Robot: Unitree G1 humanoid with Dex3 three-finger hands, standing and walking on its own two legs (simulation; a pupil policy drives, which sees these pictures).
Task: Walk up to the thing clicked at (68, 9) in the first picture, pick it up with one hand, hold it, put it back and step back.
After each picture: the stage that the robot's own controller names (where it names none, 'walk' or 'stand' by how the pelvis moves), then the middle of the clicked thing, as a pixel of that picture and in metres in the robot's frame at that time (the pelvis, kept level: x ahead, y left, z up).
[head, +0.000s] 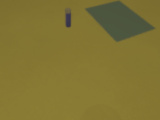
stand; (68, 18) +1.74 +0.17 -0.65
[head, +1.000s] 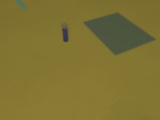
walk; (65, 32) +1.62 +0.29 -0.65
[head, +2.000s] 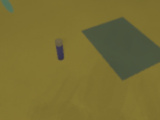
walk; (59, 49) +1.13 +0.26 -0.65
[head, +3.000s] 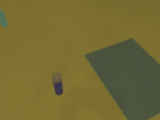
walk; (57, 84) +0.71 +0.22 -0.64
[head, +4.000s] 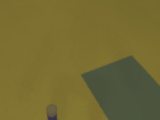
walk; (52, 116) +0.45 +0.15 -0.64
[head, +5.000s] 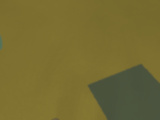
stand; out of the picture +0.39 +0.16 -0.65
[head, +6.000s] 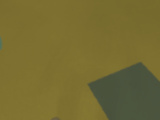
stand; out of the picture +0.39 +0.17 -0.66
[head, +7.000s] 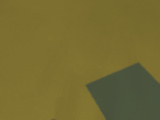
stand; out of the picture +0.38 +0.18 -0.66
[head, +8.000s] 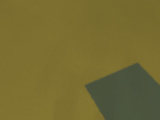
stand; out of the picture +0.37 +0.18 -0.66
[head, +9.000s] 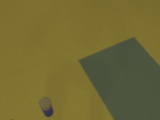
go down; (47, 107) +0.40 +0.18 -0.60
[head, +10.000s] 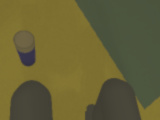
go down; (26, 51) +0.47 +0.19 -0.25
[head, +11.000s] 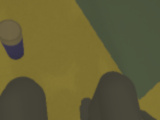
close in; (13, 43) +0.46 +0.20 -0.22
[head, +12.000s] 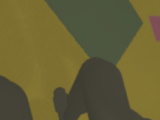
close; out of the picture +0.46 +0.24 -0.16
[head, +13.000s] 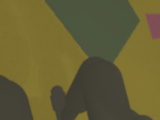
lift; out of the picture +0.44 +0.24 -0.16
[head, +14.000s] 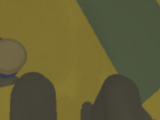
lift; (7, 64) +0.34 +0.23 -0.07
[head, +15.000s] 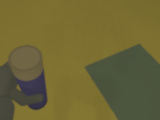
hold; (32, 83) +0.31 +0.15 +0.07
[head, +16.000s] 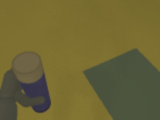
hold; (35, 87) +0.31 +0.15 +0.04
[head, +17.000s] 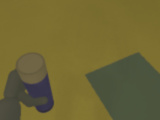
crouch; (39, 87) +0.31 +0.14 +0.04
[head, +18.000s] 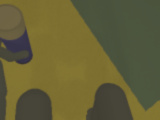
crouch; (16, 41) +0.45 +0.17 -0.04
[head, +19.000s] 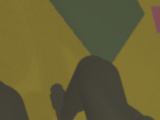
lower; out of the picture +0.45 +0.24 -0.17
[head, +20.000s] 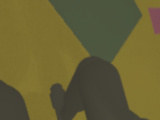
lower; out of the picture +0.45 +0.25 -0.17
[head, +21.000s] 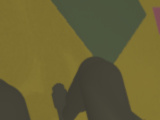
lower; out of the picture +0.45 +0.26 -0.17
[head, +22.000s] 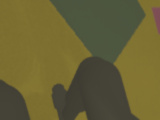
lower; out of the picture +0.45 +0.25 -0.17
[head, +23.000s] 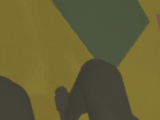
loosen; out of the picture +0.44 +0.21 -0.16
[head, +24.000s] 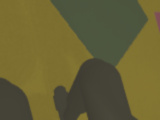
withdraw; out of the picture +0.45 +0.22 -0.18
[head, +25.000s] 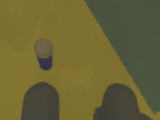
walk; (44, 57) +0.47 +0.16 -0.29
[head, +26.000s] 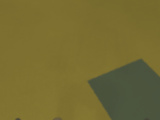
stand; out of the picture +0.38 +0.13 -0.59
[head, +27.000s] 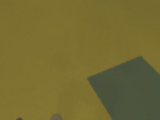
stand; out of the picture +0.39 +0.15 -0.60
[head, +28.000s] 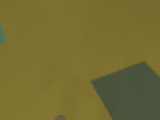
stand; out of the picture +0.39 +0.13 -0.63
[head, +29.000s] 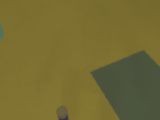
walk; (63, 117) +0.42 +0.13 -0.65
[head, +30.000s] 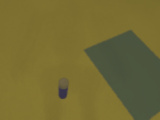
walk; (63, 89) +0.56 +0.08 -0.64
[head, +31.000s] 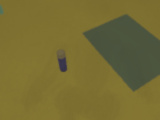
walk; (62, 61) +0.86 +0.23 -0.63
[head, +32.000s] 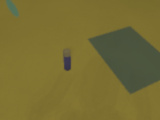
stand; (67, 60) +1.02 +0.15 -0.64
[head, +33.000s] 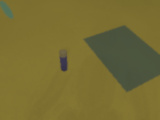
stand; (63, 60) +1.03 +0.17 -0.66
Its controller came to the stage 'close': yes
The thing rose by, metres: 0.69
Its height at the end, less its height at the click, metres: +0.00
